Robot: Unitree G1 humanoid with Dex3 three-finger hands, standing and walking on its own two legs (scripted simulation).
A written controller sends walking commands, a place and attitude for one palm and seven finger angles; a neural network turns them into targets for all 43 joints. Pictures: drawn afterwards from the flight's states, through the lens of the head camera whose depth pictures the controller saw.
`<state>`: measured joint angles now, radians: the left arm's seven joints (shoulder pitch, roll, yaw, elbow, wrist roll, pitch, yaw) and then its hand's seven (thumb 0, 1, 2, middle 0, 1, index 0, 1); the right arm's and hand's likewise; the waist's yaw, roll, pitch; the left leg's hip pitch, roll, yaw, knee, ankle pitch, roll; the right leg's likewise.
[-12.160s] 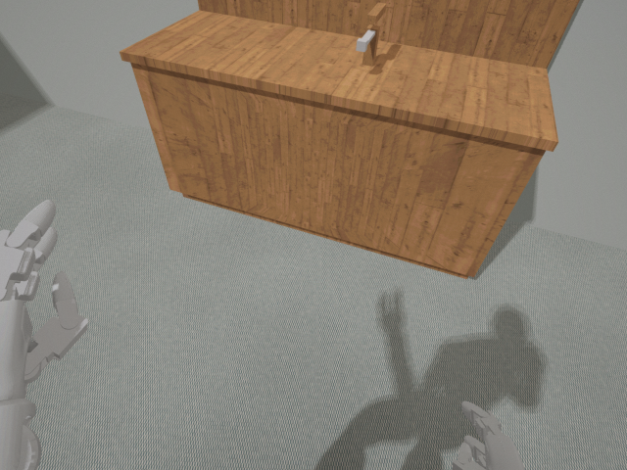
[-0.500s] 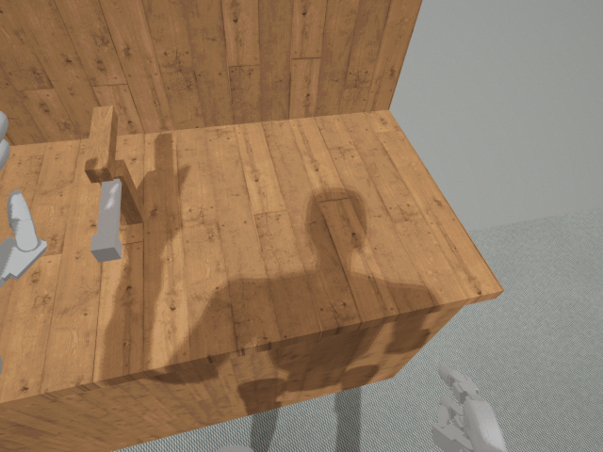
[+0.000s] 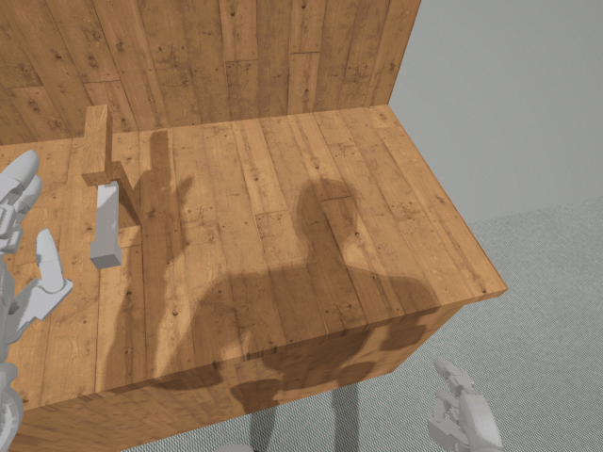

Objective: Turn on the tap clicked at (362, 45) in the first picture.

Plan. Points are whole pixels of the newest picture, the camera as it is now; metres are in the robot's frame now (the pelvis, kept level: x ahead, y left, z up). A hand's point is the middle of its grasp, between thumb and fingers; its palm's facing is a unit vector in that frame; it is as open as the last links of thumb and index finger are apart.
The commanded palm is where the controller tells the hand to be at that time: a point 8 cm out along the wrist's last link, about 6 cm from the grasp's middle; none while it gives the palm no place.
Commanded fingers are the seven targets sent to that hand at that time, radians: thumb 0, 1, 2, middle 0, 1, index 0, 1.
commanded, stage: come to a stop and stand still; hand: left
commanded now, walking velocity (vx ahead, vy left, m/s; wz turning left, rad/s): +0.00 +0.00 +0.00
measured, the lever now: (106, 253) +0.32 +0.29 +0.05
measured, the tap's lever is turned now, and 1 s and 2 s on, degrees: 0 0 0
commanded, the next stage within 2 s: look again from close up in 0.24 s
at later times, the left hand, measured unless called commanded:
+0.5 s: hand (77, 289) +0.22 +0.24 +0.16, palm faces +0.35 -0.85 -0.41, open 7.4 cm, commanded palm +0.16 +0.27 +0.18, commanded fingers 0.00 0.90 0.90 -0.20 -0.30 -0.20 -0.30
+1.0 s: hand (45, 257) +0.24 +0.26 +0.18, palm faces +0.44 -0.81 -0.40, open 7.4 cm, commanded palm +0.16 +0.26 +0.18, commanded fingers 0.00 0.90 0.90 -0.20 -0.30 -0.20 -0.30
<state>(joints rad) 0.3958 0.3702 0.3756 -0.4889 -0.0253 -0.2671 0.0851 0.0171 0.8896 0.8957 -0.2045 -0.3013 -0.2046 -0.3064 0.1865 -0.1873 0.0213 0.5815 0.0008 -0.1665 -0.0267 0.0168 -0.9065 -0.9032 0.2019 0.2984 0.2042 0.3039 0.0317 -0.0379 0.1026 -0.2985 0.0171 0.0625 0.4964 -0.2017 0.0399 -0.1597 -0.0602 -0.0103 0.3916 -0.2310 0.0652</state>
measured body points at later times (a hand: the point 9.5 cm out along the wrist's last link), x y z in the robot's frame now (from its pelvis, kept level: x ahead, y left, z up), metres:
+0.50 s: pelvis +0.00 -0.01 +0.00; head +0.04 +0.01 +0.45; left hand +0.20 +0.28 +0.18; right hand +0.18 -0.23 -0.07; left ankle +0.04 +0.09 -0.74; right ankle -0.02 -0.17 -0.74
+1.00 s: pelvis +0.00 -0.01 +0.00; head +0.03 +0.01 +0.45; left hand +0.21 +0.31 +0.20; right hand +0.18 -0.24 -0.07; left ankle +0.04 +0.09 -0.74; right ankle -0.02 -0.17 -0.74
